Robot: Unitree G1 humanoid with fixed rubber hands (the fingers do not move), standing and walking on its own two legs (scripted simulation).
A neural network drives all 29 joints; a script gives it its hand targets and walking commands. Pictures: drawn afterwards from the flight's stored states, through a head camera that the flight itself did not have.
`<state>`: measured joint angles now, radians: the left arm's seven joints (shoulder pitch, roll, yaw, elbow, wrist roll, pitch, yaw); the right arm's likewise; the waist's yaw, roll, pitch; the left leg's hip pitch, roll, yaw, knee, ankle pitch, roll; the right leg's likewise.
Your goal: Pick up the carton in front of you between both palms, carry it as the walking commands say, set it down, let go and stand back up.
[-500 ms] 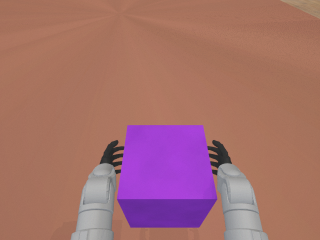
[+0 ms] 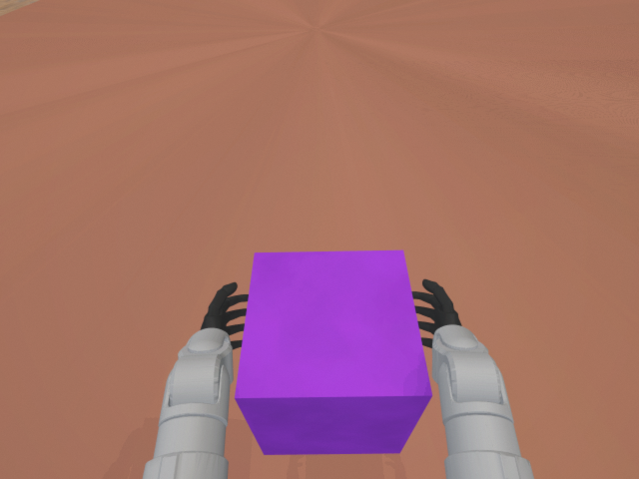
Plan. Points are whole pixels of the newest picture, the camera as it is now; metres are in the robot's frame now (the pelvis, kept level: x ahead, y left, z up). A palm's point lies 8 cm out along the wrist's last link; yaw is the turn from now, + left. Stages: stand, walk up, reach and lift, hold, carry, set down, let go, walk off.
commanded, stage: hold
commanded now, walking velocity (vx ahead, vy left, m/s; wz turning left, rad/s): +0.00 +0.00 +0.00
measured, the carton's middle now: (330, 357) +0.30 +0.01 -0.04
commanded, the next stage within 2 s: set down in 0.14 s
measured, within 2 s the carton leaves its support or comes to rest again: neither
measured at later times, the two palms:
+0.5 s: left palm (246, 324) +0.33 +0.13 +0.01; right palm (454, 323) +0.33 -0.17 +0.00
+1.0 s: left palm (271, 353) +0.39 +0.12 -0.19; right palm (429, 364) +0.37 -0.18 -0.20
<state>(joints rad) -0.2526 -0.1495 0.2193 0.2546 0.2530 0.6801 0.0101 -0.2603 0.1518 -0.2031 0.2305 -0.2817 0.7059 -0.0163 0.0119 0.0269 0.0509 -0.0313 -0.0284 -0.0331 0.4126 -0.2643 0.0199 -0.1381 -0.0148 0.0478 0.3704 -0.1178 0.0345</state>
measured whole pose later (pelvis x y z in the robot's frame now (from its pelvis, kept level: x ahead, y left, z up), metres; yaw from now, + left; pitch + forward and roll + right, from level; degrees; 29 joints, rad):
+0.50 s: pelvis -0.02 -0.05 -0.01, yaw +3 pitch -2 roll +0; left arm -0.61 -0.15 0.55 0.62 0.49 0.49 -0.09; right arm -0.58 0.23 -0.52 0.52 -0.44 0.55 -0.01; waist -0.01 0.04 0.10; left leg -0.26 -0.01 -0.15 0.62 -0.33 0.00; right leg -0.34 0.06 0.02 0.55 -0.18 -0.03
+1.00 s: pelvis -0.04 -0.01 -0.12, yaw +3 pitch +36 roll +1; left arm -0.75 -0.12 0.43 0.57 0.21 0.24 0.03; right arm -0.70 0.12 -0.48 0.47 -0.28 0.26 0.00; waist -0.05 0.06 -0.12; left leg -1.35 -0.12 -0.09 1.19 -0.46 -0.01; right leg -1.44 0.04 0.10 1.11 -0.31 0.05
